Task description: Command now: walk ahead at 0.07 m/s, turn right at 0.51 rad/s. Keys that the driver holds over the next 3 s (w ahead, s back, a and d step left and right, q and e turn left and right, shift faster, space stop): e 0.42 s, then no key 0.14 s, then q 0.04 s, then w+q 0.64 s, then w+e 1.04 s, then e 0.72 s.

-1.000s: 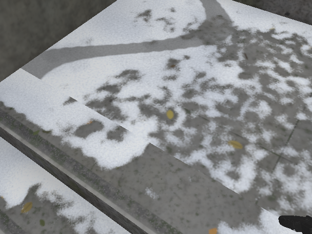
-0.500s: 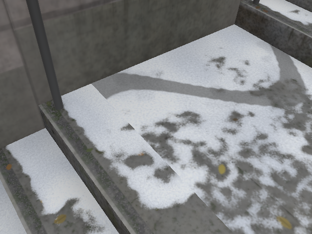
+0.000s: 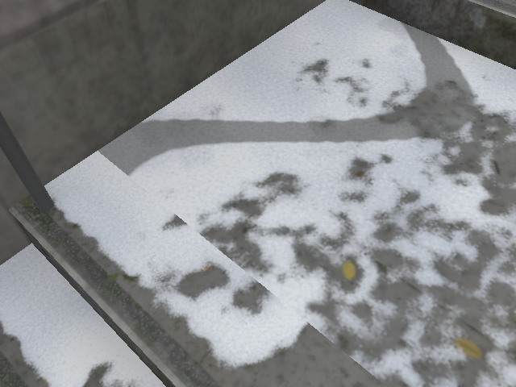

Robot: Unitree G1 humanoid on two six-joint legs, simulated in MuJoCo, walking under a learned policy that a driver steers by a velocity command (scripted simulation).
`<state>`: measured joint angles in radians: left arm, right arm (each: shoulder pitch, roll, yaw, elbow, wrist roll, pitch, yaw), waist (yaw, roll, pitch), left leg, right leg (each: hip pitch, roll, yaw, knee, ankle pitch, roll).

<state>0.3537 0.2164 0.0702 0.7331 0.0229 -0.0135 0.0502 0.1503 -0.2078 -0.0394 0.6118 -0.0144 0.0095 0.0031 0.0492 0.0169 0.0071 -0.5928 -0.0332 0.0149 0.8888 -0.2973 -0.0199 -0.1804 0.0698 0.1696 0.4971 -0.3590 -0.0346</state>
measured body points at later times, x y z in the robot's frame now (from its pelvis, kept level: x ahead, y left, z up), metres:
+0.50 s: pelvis +0.00 +0.02 +0.00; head +0.02 +0.03 +0.45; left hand +0.26 +0.16 -0.09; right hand +0.05 -0.27 -0.08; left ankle +0.09 +0.10 -0.74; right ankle -0.08 -0.08 -0.66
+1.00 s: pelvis +0.06 +0.01 +0.00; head +0.08 +0.00 +0.45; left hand +0.07 +0.27 -0.13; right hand +0.18 -0.25 -0.11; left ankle +0.12 +0.14 -0.47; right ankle -0.08 -0.09 -0.74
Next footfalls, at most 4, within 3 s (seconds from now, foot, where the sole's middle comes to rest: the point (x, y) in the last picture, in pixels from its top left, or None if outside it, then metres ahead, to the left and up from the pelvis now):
0.06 left None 0.13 0.10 -0.77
0.58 right None -0.04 -0.11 -0.77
1.20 left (216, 371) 0.44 0.17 -0.60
1.76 right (244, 296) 0.62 0.11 -0.60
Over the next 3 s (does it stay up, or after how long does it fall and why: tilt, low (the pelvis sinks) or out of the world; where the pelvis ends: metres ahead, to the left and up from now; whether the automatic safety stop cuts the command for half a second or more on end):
stays up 0.97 0.06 0.17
